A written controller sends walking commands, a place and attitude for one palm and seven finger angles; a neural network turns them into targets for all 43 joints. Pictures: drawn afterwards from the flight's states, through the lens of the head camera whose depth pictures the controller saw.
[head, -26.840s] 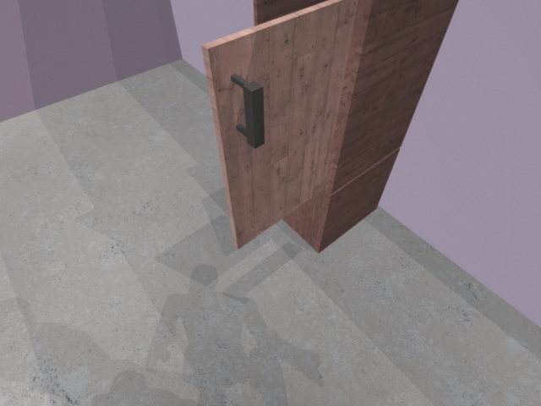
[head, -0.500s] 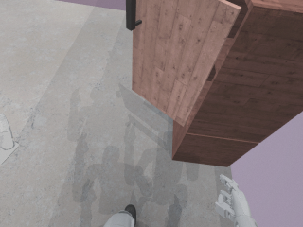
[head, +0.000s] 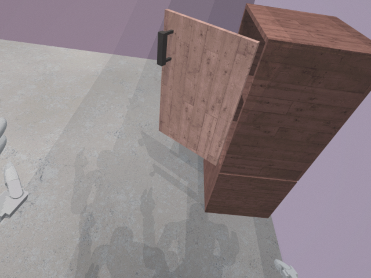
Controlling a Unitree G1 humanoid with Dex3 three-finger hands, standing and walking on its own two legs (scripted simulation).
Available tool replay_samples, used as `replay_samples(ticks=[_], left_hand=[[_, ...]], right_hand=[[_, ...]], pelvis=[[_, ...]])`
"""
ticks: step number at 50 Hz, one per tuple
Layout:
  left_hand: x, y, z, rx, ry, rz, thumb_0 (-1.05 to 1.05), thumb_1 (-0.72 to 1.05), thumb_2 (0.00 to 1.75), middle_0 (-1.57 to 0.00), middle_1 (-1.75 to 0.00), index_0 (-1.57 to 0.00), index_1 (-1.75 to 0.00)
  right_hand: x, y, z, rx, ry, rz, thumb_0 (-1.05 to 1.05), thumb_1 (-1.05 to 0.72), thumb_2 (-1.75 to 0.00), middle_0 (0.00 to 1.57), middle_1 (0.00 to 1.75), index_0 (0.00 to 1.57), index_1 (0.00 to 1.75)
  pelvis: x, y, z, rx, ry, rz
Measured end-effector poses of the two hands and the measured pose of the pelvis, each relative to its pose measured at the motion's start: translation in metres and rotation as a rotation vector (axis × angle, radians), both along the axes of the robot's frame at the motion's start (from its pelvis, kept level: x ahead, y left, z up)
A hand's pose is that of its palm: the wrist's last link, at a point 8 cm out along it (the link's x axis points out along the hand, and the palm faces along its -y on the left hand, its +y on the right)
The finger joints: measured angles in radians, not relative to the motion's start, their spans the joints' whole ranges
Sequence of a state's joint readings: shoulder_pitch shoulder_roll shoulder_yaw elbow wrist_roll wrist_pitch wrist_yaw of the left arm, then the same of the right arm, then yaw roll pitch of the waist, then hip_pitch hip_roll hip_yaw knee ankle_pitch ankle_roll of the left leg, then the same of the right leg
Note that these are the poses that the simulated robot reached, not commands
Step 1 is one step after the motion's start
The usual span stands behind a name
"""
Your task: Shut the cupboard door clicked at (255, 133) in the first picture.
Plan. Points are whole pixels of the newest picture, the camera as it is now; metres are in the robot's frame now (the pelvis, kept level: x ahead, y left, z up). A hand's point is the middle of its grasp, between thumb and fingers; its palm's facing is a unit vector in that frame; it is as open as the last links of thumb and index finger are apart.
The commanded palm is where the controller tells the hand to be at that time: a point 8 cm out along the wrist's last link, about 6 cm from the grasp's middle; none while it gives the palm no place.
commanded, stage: stop stepping back and stand still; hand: left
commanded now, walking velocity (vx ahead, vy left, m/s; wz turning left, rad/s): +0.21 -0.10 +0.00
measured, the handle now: (165, 47) +0.88 +0.10 +0.12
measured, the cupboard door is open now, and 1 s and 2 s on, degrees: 56 56 56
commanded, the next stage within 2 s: let the arm hang, fingers relaxed in 1.08 s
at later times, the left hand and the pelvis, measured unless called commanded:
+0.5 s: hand out of the picture +0.18 +0.30 +0.17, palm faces +0.46 -0.81 -0.37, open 7.4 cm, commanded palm +0.12 +0.34 +0.17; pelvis -0.03 +0.04 -0.01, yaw -1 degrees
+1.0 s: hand (15, 180) +0.23 +0.29 +0.15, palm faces +0.41 -0.81 -0.42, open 7.4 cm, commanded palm +0.16 +0.33 +0.17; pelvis +0.02 +0.03 -0.01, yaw -1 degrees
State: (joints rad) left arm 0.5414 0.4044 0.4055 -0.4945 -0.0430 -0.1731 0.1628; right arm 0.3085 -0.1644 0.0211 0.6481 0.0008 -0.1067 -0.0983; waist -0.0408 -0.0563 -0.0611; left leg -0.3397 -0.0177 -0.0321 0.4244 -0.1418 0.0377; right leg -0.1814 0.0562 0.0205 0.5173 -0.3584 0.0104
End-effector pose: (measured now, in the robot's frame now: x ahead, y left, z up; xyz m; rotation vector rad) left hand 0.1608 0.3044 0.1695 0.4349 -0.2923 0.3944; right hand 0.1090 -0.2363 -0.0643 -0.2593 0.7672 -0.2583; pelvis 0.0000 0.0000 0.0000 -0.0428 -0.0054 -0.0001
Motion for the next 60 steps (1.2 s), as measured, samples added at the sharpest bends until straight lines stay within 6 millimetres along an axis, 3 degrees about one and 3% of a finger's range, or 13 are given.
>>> replay_samples(ticks=[7, 13, 21, 26, 31, 39, 48, 59, 60], left_hand=[[-0.028, -0.007, 0.023, 0.114, -0.012, -0.043, 0.01, 0.89, 0.9, -0.21, -0.3, -0.21, -0.3], [-0.045, 0.011, 0.009, 0.026, -0.03, 0.036, 0.01, 0.89, 0.9, -0.21, -0.3, -0.21, -0.31], [-0.027, 0.037, -0.004, -0.015, -0.092, 0.05, 0.01, 0.89, 0.9, -0.21, -0.3, -0.21, -0.3], [-0.021, 0.035, 0.014, 0.074, -0.052, 0.0, 0.02, 0.89, 0.9, -0.21, -0.3, -0.21, -0.3], [-0.018, 0.028, 0.019, 0.134, -0.01, -0.007, 0.01, 0.89, 0.9, -0.21, -0.3, -0.21, -0.3], [-0.005, 0.024, -0.002, 0.041, 0.075, 0.044, 0.01, 0.89, 0.9, -0.21, -0.3, -0.21, -0.3], [0.022, 0.024, 0.001, 0.051, 0.056, 0.018, 0.01, 0.89, 0.9, -0.21, -0.3, -0.21, -0.3], [0.025, 0.03, 0.0, 0.067, 0.089, -0.007, 0.01, 0.89, 0.9, -0.21, -0.3, -0.21, -0.3], [0.026, 0.032, -0.007, 0.071, 0.112, -0.015, 0.01, 0.89, 0.9, -0.21, -0.3, -0.21, -0.3]], right_hand=[[-0.012, 0.02, -0.013, 0.075, -0.015, 0.055, 0.01, -0.9, -0.9, 0.21, 0.3, 0.2, 0.3], [-0.024, 0.014, -0.02, 0.053, 0.027, 0.034, 0.01, -0.9, -0.9, 0.21, 0.3, 0.2, 0.3], [-0.014, 0.017, -0.018, -0.035, 0.008, 0.009, 0.01, -0.9, -0.9, 0.2, 0.3, 0.2, 0.3], [-0.006, 0.042, -0.01, 0.032, -0.027, 0.042, 0.01, -0.9, -0.9, 0.2, 0.3, 0.2, 0.3], [0.006, 0.055, -0.019, 0.095, -0.019, 0.082, 0.01, -0.9, -0.9, 0.2, 0.3, 0.2, 0.3], [0.022, 0.043, -0.028, 0.093, 0.041, 0.076, 0.01, -0.9, -0.9, 0.21, 0.3, 0.2, 0.3], [0.051, 0.026, -0.011, 0.041, -0.009, 0.039, 0.01, -0.9, -0.9, 0.2, 0.3, 0.2, 0.3], [0.065, 0.035, -0.003, 0.046, -0.047, 0.037, 0.01, -0.9, -0.9, 0.2, 0.3, 0.2, 0.3], [0.065, 0.037, -0.006, 0.057, -0.048, 0.059, 0.01, -0.9, -0.9, 0.2, 0.3, 0.2, 0.3]], pelvis=[[-0.029, 0.001, -0.004, 0.009, -0.001, -0.016], [-0.029, 0.011, -0.007, 0.016, -0.023, -0.032], [-0.028, 0.036, -0.02, 0.029, -0.042, 0.0], [-0.026, 0.036, -0.01, 0.021, -0.032, -0.01], [-0.019, 0.032, -0.009, 0.023, -0.018, -0.015], [0.001, 0.028, -0.008, 0.02, 0.003, -0.013], [0.016, 0.029, -0.006, 0.027, 0.011, -0.019], [0.02, 0.037, -0.005, 0.025, 0.018, -0.024], [0.018, 0.039, -0.005, 0.023, 0.021, -0.014]])
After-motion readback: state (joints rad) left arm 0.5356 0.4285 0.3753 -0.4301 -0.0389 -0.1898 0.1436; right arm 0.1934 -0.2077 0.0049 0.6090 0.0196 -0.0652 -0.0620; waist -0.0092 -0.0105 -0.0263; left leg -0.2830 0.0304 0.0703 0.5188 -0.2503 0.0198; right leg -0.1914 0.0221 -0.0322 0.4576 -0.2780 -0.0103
